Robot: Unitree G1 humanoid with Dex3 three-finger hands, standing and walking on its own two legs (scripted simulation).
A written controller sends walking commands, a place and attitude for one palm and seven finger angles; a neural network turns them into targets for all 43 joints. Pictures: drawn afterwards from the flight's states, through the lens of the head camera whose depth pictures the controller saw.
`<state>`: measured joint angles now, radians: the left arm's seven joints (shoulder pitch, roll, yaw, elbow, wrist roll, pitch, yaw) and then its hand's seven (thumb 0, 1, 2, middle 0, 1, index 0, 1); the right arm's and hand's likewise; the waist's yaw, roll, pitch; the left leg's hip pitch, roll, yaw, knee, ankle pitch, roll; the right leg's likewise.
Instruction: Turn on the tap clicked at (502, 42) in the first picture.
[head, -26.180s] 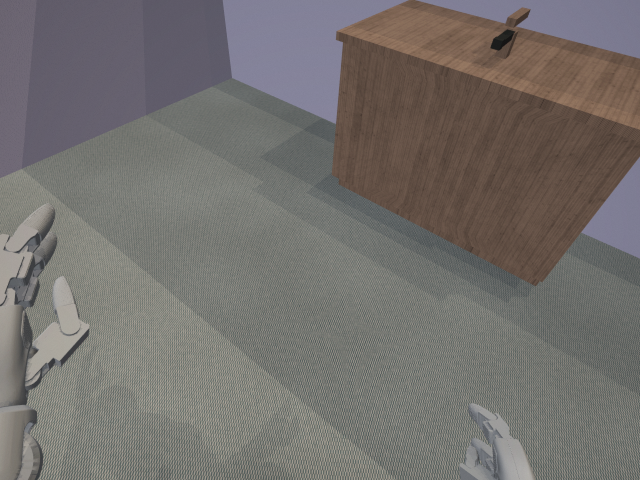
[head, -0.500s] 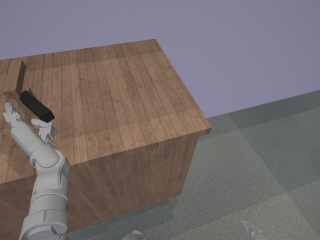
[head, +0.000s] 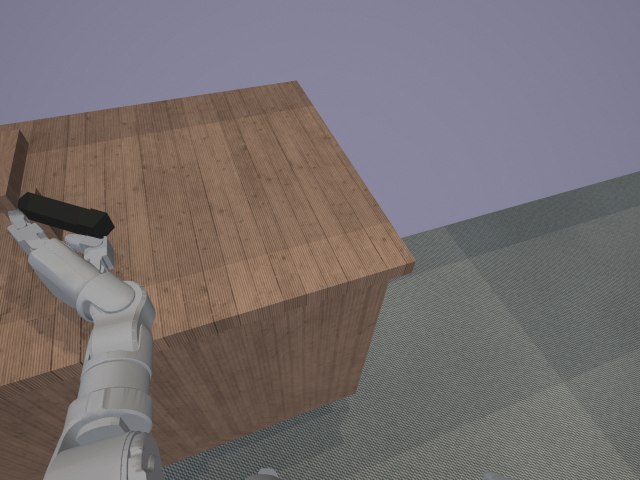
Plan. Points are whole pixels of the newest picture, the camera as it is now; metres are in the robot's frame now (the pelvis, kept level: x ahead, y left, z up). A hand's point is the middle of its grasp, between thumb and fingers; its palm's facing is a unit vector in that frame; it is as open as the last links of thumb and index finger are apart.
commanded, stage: push the lever round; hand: left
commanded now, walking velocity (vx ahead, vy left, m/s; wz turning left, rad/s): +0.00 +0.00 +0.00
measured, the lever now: (96, 225) +0.41 +0.30 +0.09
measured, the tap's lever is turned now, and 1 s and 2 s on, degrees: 52 68 75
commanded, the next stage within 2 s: lift the hand up off the lever in 1.22 s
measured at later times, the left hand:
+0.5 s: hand (113, 236) +0.40 +0.28 +0.08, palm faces +0.87 -0.49 -0.06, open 7.7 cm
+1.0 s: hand (125, 223) +0.42 +0.27 +0.08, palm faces +0.88 -0.46 -0.09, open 8.0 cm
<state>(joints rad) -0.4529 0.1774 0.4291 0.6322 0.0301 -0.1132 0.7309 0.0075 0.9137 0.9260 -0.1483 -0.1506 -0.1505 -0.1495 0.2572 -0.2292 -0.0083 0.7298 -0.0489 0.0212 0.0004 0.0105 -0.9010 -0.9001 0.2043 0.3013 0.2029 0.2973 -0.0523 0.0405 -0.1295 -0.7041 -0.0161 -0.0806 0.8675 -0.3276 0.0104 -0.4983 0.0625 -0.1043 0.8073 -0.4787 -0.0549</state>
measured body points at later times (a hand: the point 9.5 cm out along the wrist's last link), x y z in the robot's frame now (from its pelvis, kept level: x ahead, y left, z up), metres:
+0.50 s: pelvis +0.00 +0.00 +0.00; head +0.03 +0.01 +0.45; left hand +0.35 +0.30 +0.09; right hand +0.09 -0.25 -0.12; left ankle +0.06 +0.11 -0.70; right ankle -0.04 -0.09 -0.70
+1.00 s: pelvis -0.01 -0.01 +0.00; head +0.03 +0.00 +0.44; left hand +0.37 +0.29 +0.09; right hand +0.06 -0.26 -0.13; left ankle +0.06 +0.11 -0.70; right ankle -0.04 -0.09 -0.70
